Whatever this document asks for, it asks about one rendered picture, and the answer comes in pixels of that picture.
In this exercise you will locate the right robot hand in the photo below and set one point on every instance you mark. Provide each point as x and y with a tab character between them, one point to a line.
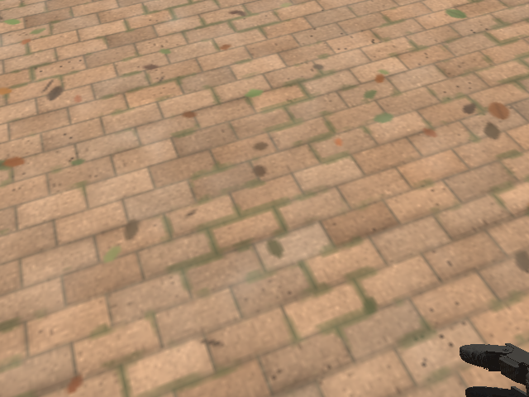
512	361

